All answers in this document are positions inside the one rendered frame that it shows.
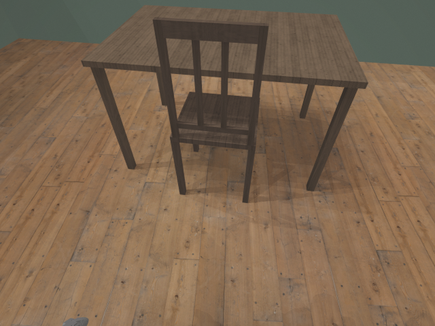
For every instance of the table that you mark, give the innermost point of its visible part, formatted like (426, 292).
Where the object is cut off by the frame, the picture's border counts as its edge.
(301, 48)

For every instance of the chair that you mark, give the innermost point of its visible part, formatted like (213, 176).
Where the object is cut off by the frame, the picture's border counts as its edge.
(219, 120)

